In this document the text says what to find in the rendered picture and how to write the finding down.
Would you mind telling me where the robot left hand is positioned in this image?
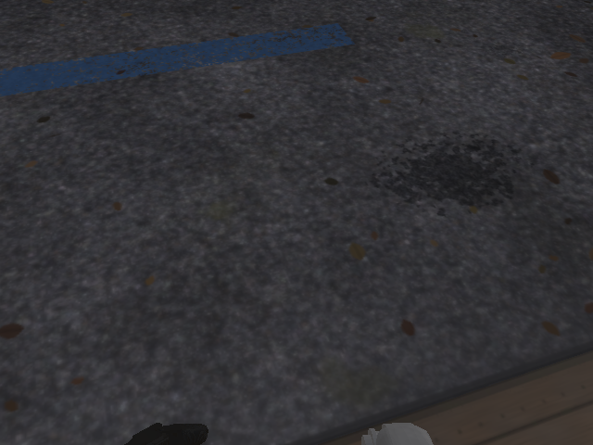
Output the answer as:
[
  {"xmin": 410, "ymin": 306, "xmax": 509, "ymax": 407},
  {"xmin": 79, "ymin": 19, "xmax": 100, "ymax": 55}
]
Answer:
[{"xmin": 124, "ymin": 423, "xmax": 208, "ymax": 445}]

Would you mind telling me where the right robot thigh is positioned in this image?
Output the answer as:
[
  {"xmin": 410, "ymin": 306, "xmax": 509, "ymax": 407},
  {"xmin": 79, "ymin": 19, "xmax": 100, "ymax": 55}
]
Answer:
[{"xmin": 361, "ymin": 423, "xmax": 434, "ymax": 445}]

